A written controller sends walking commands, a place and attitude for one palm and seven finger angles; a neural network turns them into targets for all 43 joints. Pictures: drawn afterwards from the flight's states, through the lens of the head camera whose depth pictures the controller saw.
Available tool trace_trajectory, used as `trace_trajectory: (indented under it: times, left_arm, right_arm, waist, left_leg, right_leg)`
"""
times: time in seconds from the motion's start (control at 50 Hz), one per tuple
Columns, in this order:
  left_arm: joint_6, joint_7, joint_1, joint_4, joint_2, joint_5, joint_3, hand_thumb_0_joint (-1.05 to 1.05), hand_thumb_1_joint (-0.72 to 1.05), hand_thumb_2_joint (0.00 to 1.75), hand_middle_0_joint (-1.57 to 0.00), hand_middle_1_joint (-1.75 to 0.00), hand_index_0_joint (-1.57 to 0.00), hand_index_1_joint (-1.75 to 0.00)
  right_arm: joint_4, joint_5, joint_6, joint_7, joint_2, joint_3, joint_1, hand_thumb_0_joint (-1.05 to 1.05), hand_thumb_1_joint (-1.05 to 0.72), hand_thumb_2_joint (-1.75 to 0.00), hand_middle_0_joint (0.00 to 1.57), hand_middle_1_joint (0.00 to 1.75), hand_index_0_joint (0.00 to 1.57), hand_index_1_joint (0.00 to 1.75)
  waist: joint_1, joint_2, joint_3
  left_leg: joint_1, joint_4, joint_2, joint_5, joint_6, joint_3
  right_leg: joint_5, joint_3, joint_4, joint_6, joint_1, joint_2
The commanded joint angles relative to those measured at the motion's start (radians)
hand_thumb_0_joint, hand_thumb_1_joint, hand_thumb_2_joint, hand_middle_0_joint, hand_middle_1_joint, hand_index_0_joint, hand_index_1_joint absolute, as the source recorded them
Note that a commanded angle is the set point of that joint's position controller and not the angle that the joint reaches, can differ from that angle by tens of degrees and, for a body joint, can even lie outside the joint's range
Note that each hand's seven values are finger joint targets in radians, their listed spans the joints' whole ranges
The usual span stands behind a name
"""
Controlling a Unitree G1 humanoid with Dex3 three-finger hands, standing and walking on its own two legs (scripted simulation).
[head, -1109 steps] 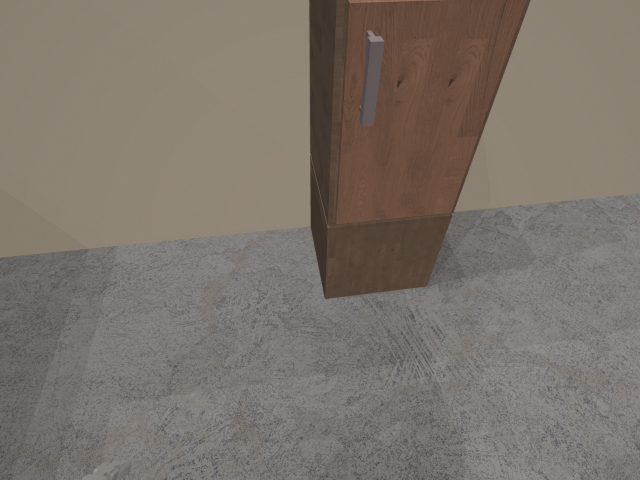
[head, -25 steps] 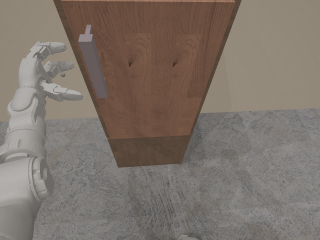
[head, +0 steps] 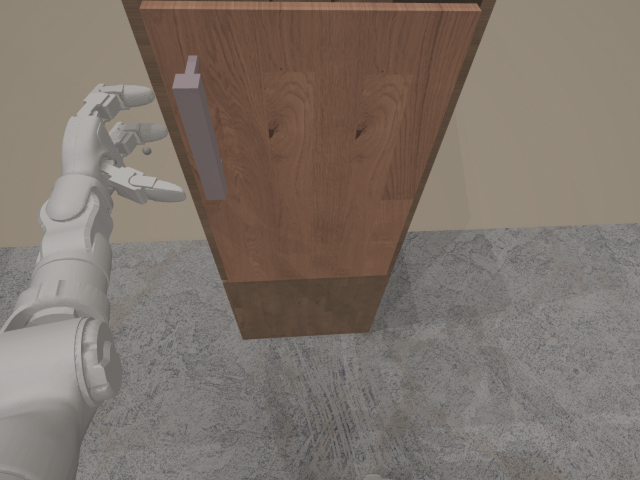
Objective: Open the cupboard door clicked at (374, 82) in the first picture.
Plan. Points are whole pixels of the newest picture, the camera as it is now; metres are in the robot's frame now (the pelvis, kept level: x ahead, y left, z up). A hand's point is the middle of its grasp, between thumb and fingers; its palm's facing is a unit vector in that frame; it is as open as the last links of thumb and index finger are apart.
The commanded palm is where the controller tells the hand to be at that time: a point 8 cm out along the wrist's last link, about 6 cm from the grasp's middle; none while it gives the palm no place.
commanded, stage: move the hooked fingers beside the handle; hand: left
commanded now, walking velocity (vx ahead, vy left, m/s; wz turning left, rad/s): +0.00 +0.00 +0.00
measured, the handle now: (205, 133) +0.52 +0.13 +0.13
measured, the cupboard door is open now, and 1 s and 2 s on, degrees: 0 0 0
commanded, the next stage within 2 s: slide the fingers in behind the handle in 0.10 s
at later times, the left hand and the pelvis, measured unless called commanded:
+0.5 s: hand (166, 159) +0.47 +0.17 +0.14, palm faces -0.01 -1.00 +0.02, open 14.0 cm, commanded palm +0.44 +0.22 +0.13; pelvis -0.01 -0.01 +0.00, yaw +1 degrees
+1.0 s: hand (197, 157) +0.47 +0.13 +0.13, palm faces +0.01 -1.00 -0.02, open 14.0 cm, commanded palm +0.45 +0.18 +0.13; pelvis -0.01 -0.01 +0.00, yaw +1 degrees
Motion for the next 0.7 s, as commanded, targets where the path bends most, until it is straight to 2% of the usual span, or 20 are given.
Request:
trace_trajectory:
  times: [0.0, 0.02, 0.04, 0.06, 0.1, 0.12, 0.14, 0.18, 0.24, 0.3, 0.32, 0.34, 0.36, 0.42, 0.44, 0.46, 0.5, 0.52, 0.6, 0.68]
  left_arm:
    - [-0.036, -0.024, -0.399, -0.209, 0.163, -0.051, -0.011, 0.00, -0.50, 0.30, -0.30, -1.20, -0.30, -1.20]
    - [-0.032, -0.027, -0.418, -0.220, 0.156, -0.052, -0.023, 0.00, -0.50, 0.30, -0.30, -1.20, -0.30, -1.20]
    - [-0.026, -0.025, -0.384, -0.197, 0.188, -0.048, 0.008, 0.00, -0.50, 0.30, -0.30, -1.20, -0.30, -1.20]
    - [-0.025, -0.024, -0.403, -0.206, 0.182, -0.045, -0.007, 0.00, -0.50, 0.30, -0.30, -1.20, -0.30, -1.20]
    - [-0.029, -0.008, -0.404, -0.201, 0.228, -0.036, 0.032, 0.00, -0.50, 0.30, -0.30, -1.20, -0.30, -1.20]
    - [-0.033, -0.003, -0.429, -0.208, 0.235, -0.027, 0.024, 0.00, -0.50, 0.30, -0.30, -1.20, -0.30, -1.20]
    - [-0.043, 0.004, -0.473, -0.226, 0.232, -0.024, 0.020, 0.00, -0.50, 0.30, -0.30, -1.20, -0.30, -1.20]
    - [-0.071, 0.015, -0.500, -0.268, 0.279, -0.011, 0.046, 0.00, -0.50, 0.30, -0.30, -1.20, -0.30, -1.20]
    - [-0.105, 0.011, -0.542, -0.327, 0.212, -0.018, -0.013, 0.00, -0.50, 0.30, -0.30, -1.20, -0.30, -1.20]
    - [-0.097, 0.002, -0.496, -0.272, 0.190, -0.040, -0.011, 0.00, -0.50, 0.30, -0.30, -1.20, -0.30, -1.20]
    - [-0.082, -0.001, -0.476, -0.244, 0.185, -0.041, -0.013, 0.00, -0.50, 0.30, -0.30, -1.20, -0.30, -1.20]
    - [-0.070, -0.005, -0.479, -0.238, 0.150, -0.043, -0.042, 0.00, -0.50, 0.30, -0.30, -1.20, -0.30, -1.20]
    - [-0.052, -0.004, -0.447, -0.200, 0.148, -0.043, -0.033, 0.00, -0.50, 0.30, -0.30, -1.20, -0.30, -1.20]
    - [-0.020, 0.012, -0.447, -0.146, 0.151, -0.032, -0.038, 0.00, -0.50, 0.30, -0.30, -1.20, -0.30, -1.20]
    - [-0.018, 0.021, -0.463, -0.156, 0.145, -0.030, -0.039, 0.00, -0.50, 0.30, -0.30, -1.20, -0.30, -1.20]
    - [-0.021, 0.031, -0.463, -0.163, 0.174, -0.027, -0.013, 0.00, -0.50, 0.30, -0.30, -1.20, -0.30, -1.20]
    - [-0.046, 0.050, -0.495, -0.199, 0.190, -0.022, -0.003, 0.00, -0.50, 0.30, -0.30, -1.20, -0.30, -1.20]
    - [-0.062, 0.057, -0.525, -0.236, 0.197, -0.016, -0.002, 0.00, -0.50, 0.30, -0.30, -1.20, -0.30, -1.20]
    - [-0.101, 0.070, -0.541, -0.237, 0.185, -0.007, -0.013, 0.00, -0.50, 0.30, -0.30, -1.20, -0.30, -1.20]
    - [-0.097, 0.069, -0.554, -0.243, 0.107, 0.000, -0.073, 0.00, -0.50, 0.30, -0.30, -1.20, -0.30, -1.20]
  right_arm:
    - [-0.084, 0.005, -0.027, -0.016, -0.169, -0.069, 0.100, 0.00, -0.90, -0.90, 0.20, 0.30, 0.20, 0.30]
    - [-0.078, 0.005, -0.028, -0.015, -0.168, -0.069, 0.097, 0.00, -0.90, -0.90, 0.20, 0.30, 0.20, 0.30]
    - [-0.076, 0.005, -0.026, -0.015, -0.172, -0.071, 0.100, 0.00, -0.90, -0.90, 0.20, 0.30, 0.20, 0.30]
    - [-0.079, 0.005, -0.024, -0.016, -0.172, -0.068, 0.097, 0.00, -0.90, -0.90, 0.20, 0.30, 0.20, 0.30]
    - [-0.086, 0.004, -0.022, -0.019, -0.174, -0.068, 0.095, 0.00, -0.90, -0.90, 0.20, 0.30, 0.20, 0.30]
    - [-0.085, 0.005, -0.021, -0.020, -0.171, -0.065, 0.091, 0.00, -0.90, -0.90, 0.20, 0.30, 0.20, 0.30]
    - [-0.084, 0.002, -0.024, -0.019, -0.167, -0.063, 0.089, 0.00, -0.90, -0.90, 0.20, 0.30, 0.20, 0.30]
    - [-0.086, 0.001, -0.029, -0.021, -0.167, -0.065, 0.087, 0.00, -0.90, -0.90, 0.20, 0.30, 0.20, 0.30]
    - [-0.081, 0.001, -0.043, -0.023, -0.158, -0.065, 0.077, 0.00, -0.90, -0.90, 0.20, 0.30, 0.20, 0.30]
    - [-0.070, 0.004, -0.050, -0.025, -0.165, -0.069, 0.082, 0.00, -0.90, -0.90, 0.20, 0.30, 0.20, 0.30]
    - [-0.065, 0.006, -0.050, -0.025, -0.165, -0.067, 0.078, 0.00, -0.90, -0.90, 0.20, 0.30, 0.20, 0.30]
    - [-0.064, 0.007, -0.050, -0.024, -0.163, -0.065, 0.076, 0.00, -0.90, -0.90, 0.20, 0.30, 0.20, 0.30]
    - [-0.064, 0.008, -0.050, -0.023, -0.165, -0.065, 0.076, 0.00, -0.90, -0.90, 0.20, 0.30, 0.20, 0.30]
    - [-0.072, 0.009, -0.047, -0.023, -0.167, -0.060, 0.070, 0.00, -0.90, -0.90, 0.20, 0.30, 0.20, 0.30]
    - [-0.076, 0.006, -0.049, -0.022, -0.167, -0.060, 0.073, 0.00, -0.90, -0.90, 0.20, 0.30, 0.20, 0.30]
    - [-0.079, 0.005, -0.051, -0.021, -0.168, -0.062, 0.075, 0.00, -0.90, -0.90, 0.20, 0.30, 0.20, 0.30]
    - [-0.087, 0.002, -0.051, -0.022, -0.167, -0.060, 0.075, 0.00, -0.90, -0.90, 0.20, 0.30, 0.20, 0.30]
    - [-0.086, 0.000, -0.054, -0.018, -0.162, -0.061, 0.075, 0.00, -0.90, -0.90, 0.20, 0.30, 0.20, 0.30]
    - [-0.078, -0.001, -0.060, -0.016, -0.159, -0.062, 0.080, 0.00, -0.90, -0.90, 0.20, 0.30, 0.20, 0.30]
    - [-0.063, -0.001, -0.066, -0.011, -0.153, -0.066, 0.080, 0.00, -0.90, -0.90, 0.20, 0.30, 0.20, 0.30]
  waist:
    - [0.007, 0.039, -0.384]
    - [0.000, 0.043, -0.363]
    - [0.012, 0.017, -0.343]
    - [0.002, 0.002, -0.322]
    - [0.014, 0.010, -0.305]
    - [0.005, 0.024, -0.299]
    - [0.002, 0.043, -0.303]
    - [0.007, 0.052, -0.358]
    - [-0.008, 0.112, -0.422]
    - [-0.007, 0.050, -0.414]
    - [-0.004, 0.070, -0.393]
    - [-0.010, 0.072, -0.375]
    - [0.001, 0.054, -0.346]
    - [-0.011, 0.008, -0.254]
    - [-0.009, -0.015, -0.265]
    - [-0.002, -0.024, -0.281]
    - [-0.002, -0.008, -0.314]
    - [0.001, 0.044, -0.352]
    - [-0.010, 0.018, -0.380]
    - [-0.014, 0.093, -0.397]
  left_leg:
    - [0.226, -0.060, 0.030, 0.549, -0.036, -0.080]
    - [0.223, -0.064, 0.033, 0.534, -0.037, -0.082]
    - [0.196, -0.067, 0.031, 0.502, -0.033, -0.079]
    - [0.173, -0.074, 0.028, 0.461, -0.029, -0.076]
    - [0.138, -0.078, 0.019, 0.409, -0.022, -0.067]
    - [0.128, -0.081, 0.017, 0.376, -0.022, -0.067]
    - [0.128, -0.083, 0.013, 0.348, -0.021, -0.067]
    - [0.145, -0.078, 0.012, 0.346, -0.021, -0.072]
    - [0.231, -0.063, 0.016, 0.397, -0.029, -0.081]
    - [0.225, -0.061, 0.019, 0.411, -0.027, -0.083]
    - [0.213, -0.064, 0.018, 0.406, -0.028, -0.078]
    - [0.208, -0.068, 0.016, 0.401, -0.029, -0.078]
    - [0.182, -0.073, 0.015, 0.382, -0.029, -0.078]
    - [0.098, -0.088, 0.010, 0.278, -0.018, -0.067]
    - [0.088, -0.091, 0.006, 0.262, -0.016, -0.068]
    - [0.081, -0.089, 0.006, 0.260, -0.014, -0.066]
    - [0.090, -0.082, 0.003, 0.278, -0.014, -0.065]
    - [0.117, -0.076, 0.003, 0.291, -0.016, -0.064]
    - [0.133, -0.062, 0.006, 0.311, -0.016, -0.067]
    - [0.197, -0.060, 0.010, 0.358, -0.030, -0.077]
  right_leg:
    - [0.379, 0.007, -0.020, -0.012, 0.194, 0.017]
    - [0.370, 0.007, -0.026, -0.010, 0.178, 0.016]
    - [0.359, 0.009, -0.026, -0.012, 0.184, 0.016]
    - [0.347, 0.010, -0.030, -0.010, 0.186, 0.015]
    - [0.335, 0.013, -0.028, -0.015, 0.203, 0.011]
    - [0.318, 0.017, -0.031, -0.013, 0.197, 0.009]
    - [0.303, 0.021, -0.033, -0.014, 0.198, 0.008]
    - [0.303, 0.027, -0.024, -0.015, 0.220, 0.008]
    - [0.317, 0.026, -0.020, -0.014, 0.198, 0.012]
    - [0.324, 0.018, -0.023, -0.013, 0.202, 0.016]
    - [0.326, 0.019, -0.026, -0.013, 0.195, 0.013]
    - [0.324, 0.016, -0.027, -0.013, 0.187, 0.012]
    - [0.311, 0.013, -0.029, -0.015, 0.182, 0.011]
    - [0.259, 0.016, -0.043, -0.012, 0.172, 0.005]
    - [0.252, 0.018, -0.044, -0.010, 0.184, 0.004]
    - [0.256, 0.024, -0.042, -0.010, 0.202, 0.003]
    - [0.270, 0.027, -0.031, -0.012, 0.218, 0.002]
    - [0.280, 0.034, -0.027, -0.011, 0.217, 0.003]
    - [0.298, 0.034, -0.018, -0.010, 0.219, 0.009]
    - [0.303, 0.023, -0.013, -0.013, 0.170, 0.010]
